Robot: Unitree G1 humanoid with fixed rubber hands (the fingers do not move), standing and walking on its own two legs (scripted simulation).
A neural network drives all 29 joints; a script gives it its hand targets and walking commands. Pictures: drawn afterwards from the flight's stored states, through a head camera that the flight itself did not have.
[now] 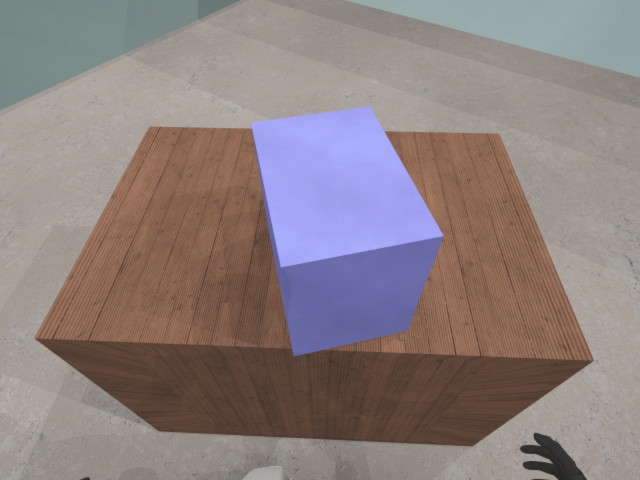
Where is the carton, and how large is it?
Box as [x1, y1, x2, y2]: [251, 106, 443, 355]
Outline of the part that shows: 369,106 251,123 268,228 293,355 406,330 443,236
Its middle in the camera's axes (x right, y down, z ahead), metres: +0.02 -0.01 +0.60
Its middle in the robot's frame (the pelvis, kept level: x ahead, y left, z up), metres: +0.47 +0.01 +0.01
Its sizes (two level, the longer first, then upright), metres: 0.271 0.187 0.242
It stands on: a pedestal, 0.62 m high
